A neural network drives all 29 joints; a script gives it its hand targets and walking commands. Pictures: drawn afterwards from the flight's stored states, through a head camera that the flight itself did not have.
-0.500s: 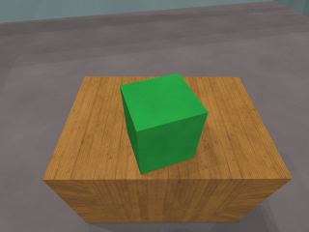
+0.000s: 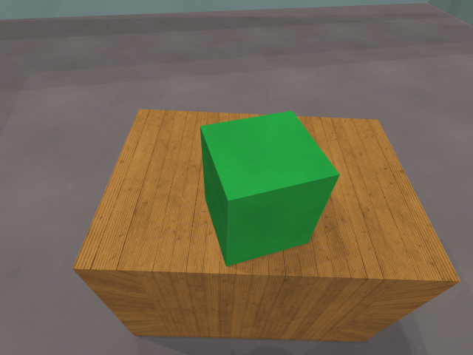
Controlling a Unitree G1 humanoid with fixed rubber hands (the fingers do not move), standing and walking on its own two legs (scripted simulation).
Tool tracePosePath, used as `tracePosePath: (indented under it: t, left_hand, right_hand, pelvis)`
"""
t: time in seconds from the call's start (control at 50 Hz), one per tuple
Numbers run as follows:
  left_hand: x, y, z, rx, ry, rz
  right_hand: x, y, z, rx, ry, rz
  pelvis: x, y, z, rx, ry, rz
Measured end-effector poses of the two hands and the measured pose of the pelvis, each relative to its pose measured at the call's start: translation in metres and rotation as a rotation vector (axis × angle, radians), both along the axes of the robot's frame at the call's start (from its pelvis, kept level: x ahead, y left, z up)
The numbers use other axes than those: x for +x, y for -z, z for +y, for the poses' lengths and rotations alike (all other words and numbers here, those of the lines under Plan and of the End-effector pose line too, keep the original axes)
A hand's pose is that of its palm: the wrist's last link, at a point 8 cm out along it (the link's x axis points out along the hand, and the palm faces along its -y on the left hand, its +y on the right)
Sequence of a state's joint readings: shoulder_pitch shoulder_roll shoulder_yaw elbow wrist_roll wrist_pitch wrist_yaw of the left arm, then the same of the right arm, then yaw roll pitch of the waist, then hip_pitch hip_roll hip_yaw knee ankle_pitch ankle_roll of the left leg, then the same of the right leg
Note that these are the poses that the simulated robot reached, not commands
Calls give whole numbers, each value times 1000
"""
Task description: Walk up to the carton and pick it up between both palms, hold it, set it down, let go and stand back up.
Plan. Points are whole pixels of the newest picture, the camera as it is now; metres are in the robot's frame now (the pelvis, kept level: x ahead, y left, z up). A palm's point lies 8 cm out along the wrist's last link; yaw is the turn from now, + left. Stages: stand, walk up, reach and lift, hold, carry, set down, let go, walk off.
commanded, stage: walk up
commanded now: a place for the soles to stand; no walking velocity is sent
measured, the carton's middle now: (258, 189) +0.47 -0.04 -0.03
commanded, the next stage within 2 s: stand in 0.18 s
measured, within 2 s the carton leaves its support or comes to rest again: neither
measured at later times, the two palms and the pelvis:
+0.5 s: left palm out of the picture +0.07 +0.28 -0.11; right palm out of the picture +0.03 -0.31 -0.12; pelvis -0.01 -0.01 +0.00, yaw +0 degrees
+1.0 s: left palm out of the picture +0.10 +0.27 -0.09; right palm out of the picture +0.12 -0.30 -0.09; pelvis +0.02 -0.02 +0.03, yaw +1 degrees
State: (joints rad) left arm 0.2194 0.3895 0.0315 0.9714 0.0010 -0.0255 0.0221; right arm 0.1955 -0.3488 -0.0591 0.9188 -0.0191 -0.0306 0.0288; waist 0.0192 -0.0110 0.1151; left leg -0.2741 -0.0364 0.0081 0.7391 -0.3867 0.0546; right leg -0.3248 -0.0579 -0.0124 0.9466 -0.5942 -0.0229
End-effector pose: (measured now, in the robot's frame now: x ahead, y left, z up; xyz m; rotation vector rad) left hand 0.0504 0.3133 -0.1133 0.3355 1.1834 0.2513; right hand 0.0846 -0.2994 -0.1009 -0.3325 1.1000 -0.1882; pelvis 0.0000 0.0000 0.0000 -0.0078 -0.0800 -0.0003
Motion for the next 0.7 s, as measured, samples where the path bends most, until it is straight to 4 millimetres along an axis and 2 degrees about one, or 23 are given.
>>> tracePosePath:
  t: [0.12,0.28,0.44,0.58,0.7]
  left_hand:
    - [16,-9,-6,25,59,-18]
    - [20,-9,-22,20,80,-55]
    - [25,-3,-33,-49,55,-59]
    - [16,-4,-37,-66,30,-7]
    - [17,-11,-36,-61,7,24]
  right_hand:
    - [-18,9,-5,11,36,19]
    - [-33,28,-10,47,65,75]
    - [-52,21,-5,36,64,118]
    - [-47,9,-7,34,62,147]
    - [-24,2,-9,33,46,135]
  pelvis:
    - [-5,1,-6,15,25,-2]
    - [-12,6,-13,-4,4,-14]
    - [-14,0,-11,11,8,-10]
    - [-5,-11,-16,11,-6,12]
    - [5,-19,-18,11,-12,27]
